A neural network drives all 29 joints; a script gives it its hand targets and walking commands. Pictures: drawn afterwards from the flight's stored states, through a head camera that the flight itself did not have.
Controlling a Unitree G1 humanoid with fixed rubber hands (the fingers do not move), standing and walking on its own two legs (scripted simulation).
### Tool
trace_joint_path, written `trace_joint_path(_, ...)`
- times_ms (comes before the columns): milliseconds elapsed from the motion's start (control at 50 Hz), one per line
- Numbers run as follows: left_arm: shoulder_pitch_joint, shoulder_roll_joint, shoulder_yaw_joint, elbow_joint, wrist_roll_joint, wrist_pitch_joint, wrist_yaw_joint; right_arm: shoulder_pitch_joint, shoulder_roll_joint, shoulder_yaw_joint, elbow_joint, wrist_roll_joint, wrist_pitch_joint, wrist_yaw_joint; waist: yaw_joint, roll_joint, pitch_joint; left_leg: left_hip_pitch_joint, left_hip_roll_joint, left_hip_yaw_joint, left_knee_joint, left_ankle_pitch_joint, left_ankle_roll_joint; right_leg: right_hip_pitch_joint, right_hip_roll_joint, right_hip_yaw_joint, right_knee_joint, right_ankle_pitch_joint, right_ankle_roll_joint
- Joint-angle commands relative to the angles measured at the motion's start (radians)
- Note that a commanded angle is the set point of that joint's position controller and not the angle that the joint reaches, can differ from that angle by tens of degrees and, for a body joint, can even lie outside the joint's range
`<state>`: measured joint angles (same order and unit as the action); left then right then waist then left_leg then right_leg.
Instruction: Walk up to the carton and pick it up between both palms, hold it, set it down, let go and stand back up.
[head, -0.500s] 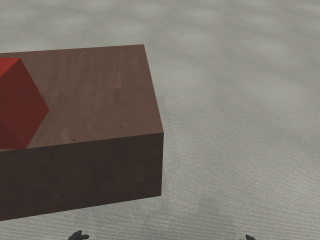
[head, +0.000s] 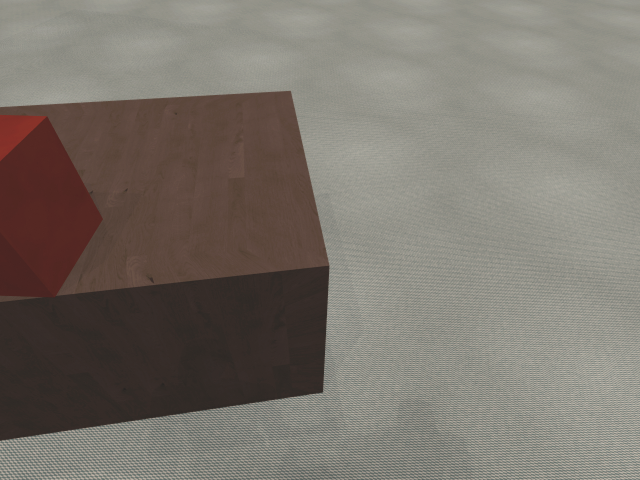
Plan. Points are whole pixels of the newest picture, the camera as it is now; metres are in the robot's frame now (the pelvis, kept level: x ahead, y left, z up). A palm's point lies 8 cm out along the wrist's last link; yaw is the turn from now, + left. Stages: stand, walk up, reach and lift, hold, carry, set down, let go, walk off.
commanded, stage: stand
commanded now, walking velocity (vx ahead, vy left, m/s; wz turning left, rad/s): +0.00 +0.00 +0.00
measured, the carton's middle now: out of the picture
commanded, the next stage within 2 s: none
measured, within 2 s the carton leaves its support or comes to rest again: neither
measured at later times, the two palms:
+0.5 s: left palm out of the picture +0.07 +0.24 -0.11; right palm out of the picture +0.07 -0.24 -0.11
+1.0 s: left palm out of the picture +0.07 +0.25 -0.11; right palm out of the picture +0.06 -0.24 -0.11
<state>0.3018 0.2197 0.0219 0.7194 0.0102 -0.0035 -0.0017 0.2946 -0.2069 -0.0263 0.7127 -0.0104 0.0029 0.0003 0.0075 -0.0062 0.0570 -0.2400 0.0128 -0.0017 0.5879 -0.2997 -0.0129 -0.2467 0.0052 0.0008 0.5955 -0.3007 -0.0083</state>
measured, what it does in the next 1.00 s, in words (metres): stands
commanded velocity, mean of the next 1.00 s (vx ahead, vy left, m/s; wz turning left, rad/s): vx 0.00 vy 0.00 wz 0.00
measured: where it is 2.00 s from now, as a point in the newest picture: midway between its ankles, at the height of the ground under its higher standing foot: outside the picture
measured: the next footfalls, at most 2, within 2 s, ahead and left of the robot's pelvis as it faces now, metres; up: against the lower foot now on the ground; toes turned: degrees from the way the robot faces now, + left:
none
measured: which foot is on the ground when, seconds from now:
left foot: down 0.00-1.00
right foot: down 0.00-1.00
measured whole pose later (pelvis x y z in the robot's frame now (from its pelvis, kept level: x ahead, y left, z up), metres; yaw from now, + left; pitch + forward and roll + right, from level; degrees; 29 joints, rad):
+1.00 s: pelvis +0.00 +0.00 +0.00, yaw +0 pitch -2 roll +0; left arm 0.30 0.22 0.01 0.78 0.00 0.00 0.01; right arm 0.31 -0.22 -0.01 0.80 -0.01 0.00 -0.01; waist 0.00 0.00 0.05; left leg -0.22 0.01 0.01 0.54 -0.27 -0.01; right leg -0.23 0.01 0.01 0.54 -0.27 0.00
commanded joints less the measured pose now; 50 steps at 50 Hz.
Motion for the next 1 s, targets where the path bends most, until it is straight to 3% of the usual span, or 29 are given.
trace_joint_path(0,-0.005,0.141,0.036,-0.093,-0.003,-0.025,0.007,0.004,-0.144,-0.033,-0.098,0.005,-0.027,-0.007,-0.002,0.008,-0.022,-0.013,0.073,-0.095,-0.128,0.112,0.041,-0.019,-0.090,0.106,-0.131,0.122,-0.028)
trace_joint_path(60,-0.001,0.138,0.037,-0.087,-0.004,-0.021,0.007,0.012,-0.148,-0.037,-0.097,0.003,-0.028,-0.008,-0.004,-0.011,-0.026,-0.027,0.073,-0.101,-0.135,0.079,0.039,-0.004,-0.091,0.102,-0.141,0.090,-0.030)
trace_joint_path(180,0.003,0.135,0.032,-0.078,-0.004,-0.021,0.008,0.009,-0.153,-0.036,-0.088,0.002,-0.027,-0.007,0.001,0.028,-0.015,-0.035,0.074,-0.094,-0.148,0.068,0.044,-0.012,-0.090,0.097,-0.152,0.092,-0.025)
trace_joint_path(260,0.002,0.145,0.033,-0.074,-0.003,-0.024,0.008,0.020,-0.146,-0.032,-0.077,0.001,-0.027,-0.008,-0.011,-0.013,-0.033,-0.001,0.074,-0.093,-0.132,0.090,0.042,-0.020,-0.092,0.104,-0.156,0.096,-0.027)
trace_joint_path(400,0.011,0.142,0.030,-0.065,-0.001,-0.020,0.009,0.023,-0.157,-0.032,-0.062,0.004,-0.027,-0.010,-0.005,0.021,-0.029,-0.025,0.077,-0.100,-0.158,0.054,0.038,-0.008,-0.089,0.101,-0.155,0.076,-0.026)
trace_joint_path(980,0.018,0.150,0.023,-0.011,-0.007,-0.022,0.017,0.040,-0.158,-0.021,0.009,0.006,-0.028,-0.017,-0.006,0.008,-0.013,-0.003,0.076,-0.088,-0.172,0.094,0.036,-0.007,-0.089,0.110,-0.185,0.098,-0.019)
